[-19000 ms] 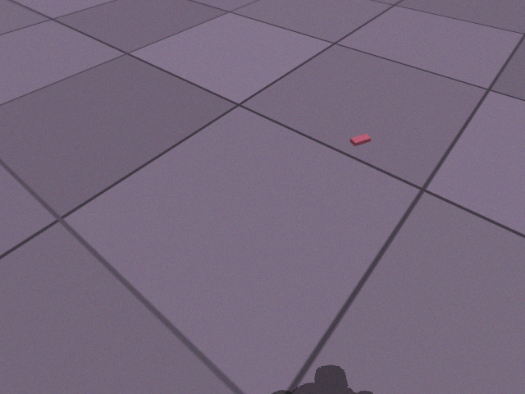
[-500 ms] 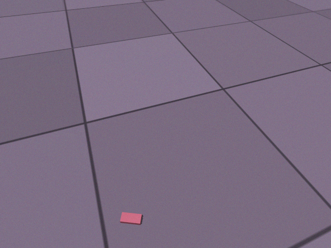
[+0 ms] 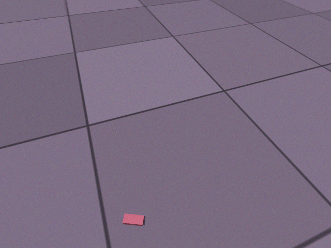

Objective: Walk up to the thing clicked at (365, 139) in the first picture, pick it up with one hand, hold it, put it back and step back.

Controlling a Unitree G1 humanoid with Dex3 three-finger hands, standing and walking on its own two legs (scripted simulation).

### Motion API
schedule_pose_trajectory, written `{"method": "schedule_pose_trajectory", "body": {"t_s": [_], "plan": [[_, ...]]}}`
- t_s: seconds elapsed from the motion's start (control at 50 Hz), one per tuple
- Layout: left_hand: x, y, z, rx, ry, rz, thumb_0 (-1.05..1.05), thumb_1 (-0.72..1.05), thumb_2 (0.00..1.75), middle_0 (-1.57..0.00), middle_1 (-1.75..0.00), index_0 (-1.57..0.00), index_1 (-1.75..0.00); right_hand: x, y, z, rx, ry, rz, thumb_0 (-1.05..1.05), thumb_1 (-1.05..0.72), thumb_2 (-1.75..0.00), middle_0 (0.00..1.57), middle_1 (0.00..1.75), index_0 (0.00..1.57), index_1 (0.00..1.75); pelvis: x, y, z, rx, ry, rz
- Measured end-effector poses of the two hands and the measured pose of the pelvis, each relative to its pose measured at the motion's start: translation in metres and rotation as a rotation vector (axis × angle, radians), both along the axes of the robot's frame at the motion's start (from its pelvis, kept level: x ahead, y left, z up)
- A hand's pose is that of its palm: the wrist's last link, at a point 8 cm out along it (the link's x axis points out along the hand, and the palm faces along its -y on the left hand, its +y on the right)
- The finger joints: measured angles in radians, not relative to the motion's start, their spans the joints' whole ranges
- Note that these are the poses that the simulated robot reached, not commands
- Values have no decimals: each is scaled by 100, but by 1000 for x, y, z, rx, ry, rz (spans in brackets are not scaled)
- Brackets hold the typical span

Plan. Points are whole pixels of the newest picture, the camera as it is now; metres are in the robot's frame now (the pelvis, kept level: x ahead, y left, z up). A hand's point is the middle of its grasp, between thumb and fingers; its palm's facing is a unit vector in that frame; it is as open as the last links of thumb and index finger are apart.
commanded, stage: stand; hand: left
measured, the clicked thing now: (133, 219) +0.44 +0.21 -0.77
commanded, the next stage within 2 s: none
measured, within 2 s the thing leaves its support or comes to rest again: neither
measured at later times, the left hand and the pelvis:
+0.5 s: hand out of the picture +0.05 +0.25 -0.16, palm faces -0.04 -0.95 -0.32, open 7.4 cm; pelvis -0.01 +0.00 +0.00, yaw +0 degrees
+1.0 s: hand out of the picture +0.07 +0.24 -0.16, palm faces -0.04 -0.94 -0.33, open 7.4 cm; pelvis +0.00 -0.01 +0.00, yaw +0 degrees
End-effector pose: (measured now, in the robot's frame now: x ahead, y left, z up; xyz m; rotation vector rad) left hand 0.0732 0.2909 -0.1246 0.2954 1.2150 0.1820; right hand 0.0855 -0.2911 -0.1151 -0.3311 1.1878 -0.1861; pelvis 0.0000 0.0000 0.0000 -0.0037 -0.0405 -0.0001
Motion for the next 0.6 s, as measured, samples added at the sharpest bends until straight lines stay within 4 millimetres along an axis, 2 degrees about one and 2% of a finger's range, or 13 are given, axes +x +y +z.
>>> {"method": "schedule_pose_trajectory", "body": {"t_s": [0.32,0.6], "plan": [[-23,3,-1,10,41,2,1,90,90,-20,-30,-20,-30,-26,-5,-3,-2,52,-13,1,-90,-90,21,30,20,30,-8,-2,0,2,2,0],[-20,-1,-1,6,39,-8,1,90,90,-20,-30,-20,-30,-26,-7,-3,-4,49,-11,1,-90,-90,21,30,20,30,-8,-4,0,2,5,-1]]}}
